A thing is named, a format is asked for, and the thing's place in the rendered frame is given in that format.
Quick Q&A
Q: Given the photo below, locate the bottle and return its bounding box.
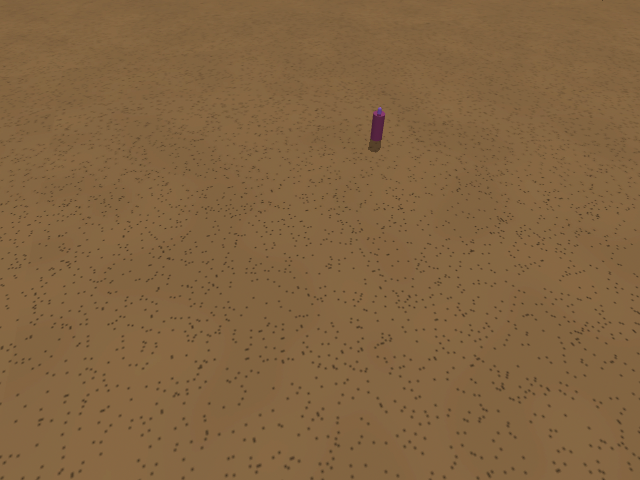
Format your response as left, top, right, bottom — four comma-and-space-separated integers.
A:
370, 107, 385, 141

